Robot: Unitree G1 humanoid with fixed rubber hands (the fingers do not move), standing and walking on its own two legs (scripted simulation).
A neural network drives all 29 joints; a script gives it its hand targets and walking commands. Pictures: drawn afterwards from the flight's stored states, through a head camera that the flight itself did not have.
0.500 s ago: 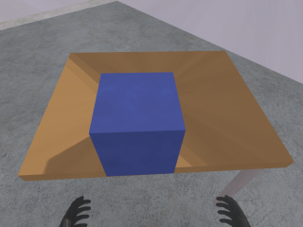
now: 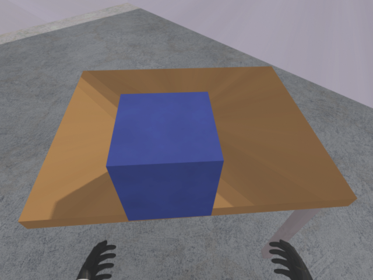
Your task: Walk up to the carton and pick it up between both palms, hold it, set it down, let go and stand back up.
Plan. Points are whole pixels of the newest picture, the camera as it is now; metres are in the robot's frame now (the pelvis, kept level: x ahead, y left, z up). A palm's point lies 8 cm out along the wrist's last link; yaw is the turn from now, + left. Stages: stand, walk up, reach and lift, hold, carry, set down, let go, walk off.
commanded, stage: stand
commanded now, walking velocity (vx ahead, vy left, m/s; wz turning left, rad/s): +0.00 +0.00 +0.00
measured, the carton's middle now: (167, 157) +0.40 +0.06 +0.03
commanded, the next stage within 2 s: none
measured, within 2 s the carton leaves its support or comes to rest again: neither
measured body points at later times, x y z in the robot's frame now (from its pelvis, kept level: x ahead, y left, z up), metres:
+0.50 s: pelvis -0.03 +0.01 -0.01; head -0.05 +0.02 +0.44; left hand +0.01 +0.28 -0.13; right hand +0.00 -0.25 -0.13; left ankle +0.00 +0.13 -0.74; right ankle -0.04 -0.11 -0.74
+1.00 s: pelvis -0.06 +0.02 -0.01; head -0.07 +0.02 +0.44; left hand -0.06 +0.27 -0.15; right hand -0.05 -0.24 -0.15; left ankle +0.00 +0.13 -0.74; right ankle -0.04 -0.11 -0.74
